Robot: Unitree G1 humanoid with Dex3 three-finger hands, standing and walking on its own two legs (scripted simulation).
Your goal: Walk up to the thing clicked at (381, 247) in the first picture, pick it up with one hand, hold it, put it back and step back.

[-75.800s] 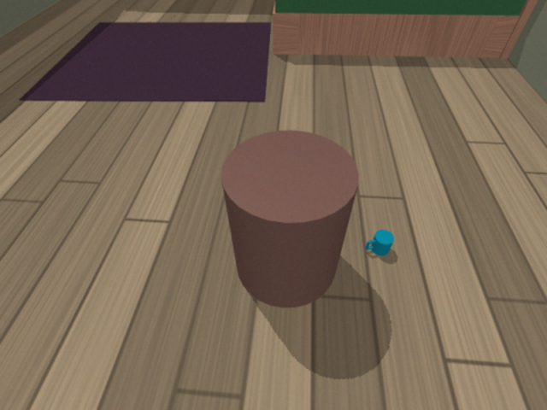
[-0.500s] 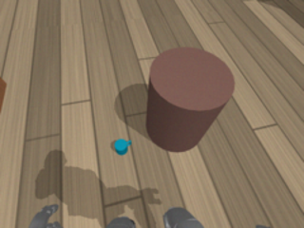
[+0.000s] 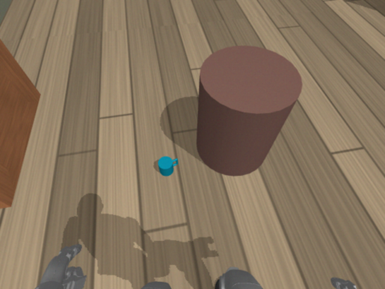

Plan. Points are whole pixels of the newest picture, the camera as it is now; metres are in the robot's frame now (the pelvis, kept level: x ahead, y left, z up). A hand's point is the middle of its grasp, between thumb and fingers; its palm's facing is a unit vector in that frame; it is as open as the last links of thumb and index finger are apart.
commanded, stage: walk up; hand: left
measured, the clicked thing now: (168, 165) +0.75 +0.17 -0.71
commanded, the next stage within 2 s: stand in 1.22 s
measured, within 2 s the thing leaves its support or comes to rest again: neither
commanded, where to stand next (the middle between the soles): +0.34 -0.05 m, yaw -2 degrees
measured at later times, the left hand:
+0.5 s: hand out of the picture -0.03 +0.23 -0.13, palm faces +0.01 -0.93 -0.38, open 7.4 cm
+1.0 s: hand out of the picture +0.02 +0.24 -0.13, palm faces +0.05 -0.94 -0.35, open 7.4 cm
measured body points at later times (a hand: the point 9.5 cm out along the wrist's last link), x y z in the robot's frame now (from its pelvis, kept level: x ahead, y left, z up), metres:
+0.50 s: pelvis -0.09 -0.03 +0.01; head -0.09 -0.04 +0.46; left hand -0.04 +0.28 -0.10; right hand -0.03 -0.35 -0.11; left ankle -0.08 +0.10 -0.71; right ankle -0.10 -0.17 -0.72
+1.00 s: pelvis -0.08 -0.02 +0.02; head -0.07 -0.01 +0.47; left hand +0.01 +0.29 -0.10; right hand +0.03 -0.32 -0.10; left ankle -0.08 +0.10 -0.72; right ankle -0.10 -0.16 -0.72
